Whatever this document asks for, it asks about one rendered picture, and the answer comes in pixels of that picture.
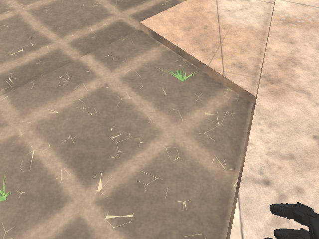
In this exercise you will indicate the right robot hand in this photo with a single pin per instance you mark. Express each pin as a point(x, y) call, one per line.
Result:
point(302, 214)

